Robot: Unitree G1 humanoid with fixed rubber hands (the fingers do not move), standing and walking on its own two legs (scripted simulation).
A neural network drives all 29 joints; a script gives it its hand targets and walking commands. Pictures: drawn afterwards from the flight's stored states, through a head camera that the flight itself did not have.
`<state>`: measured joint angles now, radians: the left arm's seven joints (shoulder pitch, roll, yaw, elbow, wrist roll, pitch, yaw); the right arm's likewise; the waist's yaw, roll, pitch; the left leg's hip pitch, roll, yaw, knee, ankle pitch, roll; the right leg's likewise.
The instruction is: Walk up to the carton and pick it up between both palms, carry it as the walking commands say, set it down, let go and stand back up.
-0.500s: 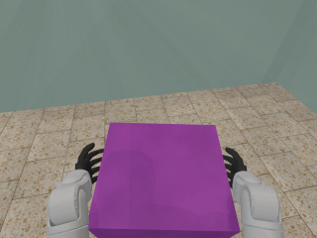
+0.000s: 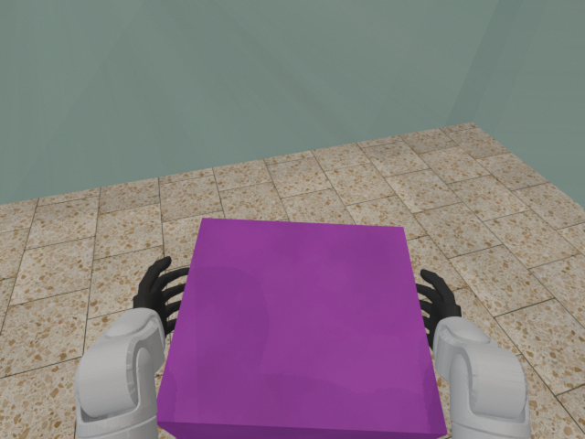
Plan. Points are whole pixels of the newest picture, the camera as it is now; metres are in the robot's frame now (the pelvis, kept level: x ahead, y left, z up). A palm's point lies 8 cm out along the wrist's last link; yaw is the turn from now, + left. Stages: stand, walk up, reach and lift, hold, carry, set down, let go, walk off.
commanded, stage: carry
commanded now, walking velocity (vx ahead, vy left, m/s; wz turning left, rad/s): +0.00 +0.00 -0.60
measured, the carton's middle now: (296, 343) +0.26 +0.00 +0.01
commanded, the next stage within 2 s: none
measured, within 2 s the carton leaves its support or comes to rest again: neither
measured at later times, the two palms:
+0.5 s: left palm (182, 308) +0.26 +0.14 +0.11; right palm (505, 389) +0.17 -0.21 +0.10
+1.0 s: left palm (312, 327) +0.25 -0.02 +0.07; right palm out of the picture +0.04 -0.30 +0.06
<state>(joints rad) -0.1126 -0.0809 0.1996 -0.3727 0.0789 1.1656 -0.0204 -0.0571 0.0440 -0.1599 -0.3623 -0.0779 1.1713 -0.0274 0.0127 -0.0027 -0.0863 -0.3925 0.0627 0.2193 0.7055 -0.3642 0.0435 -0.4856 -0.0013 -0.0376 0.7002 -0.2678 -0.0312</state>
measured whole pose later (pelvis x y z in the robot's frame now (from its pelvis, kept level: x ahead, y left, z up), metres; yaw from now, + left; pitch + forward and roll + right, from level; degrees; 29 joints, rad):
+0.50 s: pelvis -0.02 +0.02 +0.02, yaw -15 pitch +5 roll +0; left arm -0.03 -0.10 0.21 -0.49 0.08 1.16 -0.02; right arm -0.02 0.07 -0.16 -0.41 -0.05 1.15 -0.03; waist 0.00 -0.02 -0.10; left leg -0.27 0.01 0.08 0.48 -0.28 0.02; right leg -0.54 0.07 0.04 0.67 -0.31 0.04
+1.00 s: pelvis -0.05 -0.01 +0.01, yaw -34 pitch +5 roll -1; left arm -0.06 -0.13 0.18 -0.44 0.10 1.14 -0.01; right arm -0.04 0.03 -0.19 -0.40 -0.02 1.16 -0.01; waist -0.03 0.02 -0.01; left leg -0.60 0.13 0.07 1.11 -0.54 -0.14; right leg -0.44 0.03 -0.05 0.64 -0.29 -0.04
